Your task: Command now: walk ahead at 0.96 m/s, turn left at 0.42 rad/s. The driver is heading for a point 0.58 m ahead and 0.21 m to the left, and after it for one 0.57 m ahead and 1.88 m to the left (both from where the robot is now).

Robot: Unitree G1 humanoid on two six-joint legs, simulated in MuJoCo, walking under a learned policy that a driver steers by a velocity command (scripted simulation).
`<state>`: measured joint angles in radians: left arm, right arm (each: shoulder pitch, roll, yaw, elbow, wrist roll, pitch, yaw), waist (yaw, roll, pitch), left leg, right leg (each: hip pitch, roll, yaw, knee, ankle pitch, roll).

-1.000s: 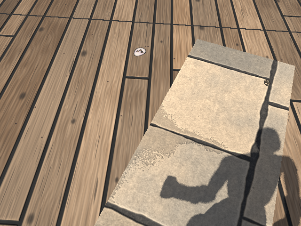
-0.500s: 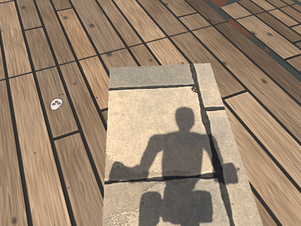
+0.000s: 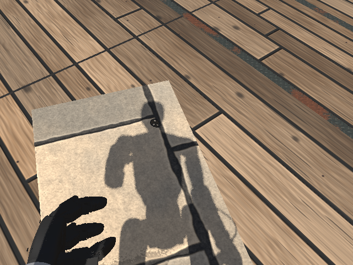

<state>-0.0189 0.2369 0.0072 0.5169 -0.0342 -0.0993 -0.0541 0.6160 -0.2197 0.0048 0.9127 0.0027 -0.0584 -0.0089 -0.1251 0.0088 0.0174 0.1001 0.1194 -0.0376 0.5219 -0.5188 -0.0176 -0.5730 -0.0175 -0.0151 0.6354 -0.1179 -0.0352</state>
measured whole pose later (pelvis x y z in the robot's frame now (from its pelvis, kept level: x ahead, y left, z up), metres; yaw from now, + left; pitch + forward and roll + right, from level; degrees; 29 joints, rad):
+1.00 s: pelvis +0.70 +0.13 +0.02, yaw +56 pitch +0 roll -2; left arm 0.04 0.26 0.05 0.61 0.02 -0.03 0.03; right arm 0.19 -0.35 -0.08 0.60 0.03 0.07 -0.03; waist -0.03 0.01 0.11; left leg -0.48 -0.06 -0.10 1.30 -0.48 -0.07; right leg -0.43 0.05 -0.02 0.47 -0.04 -0.03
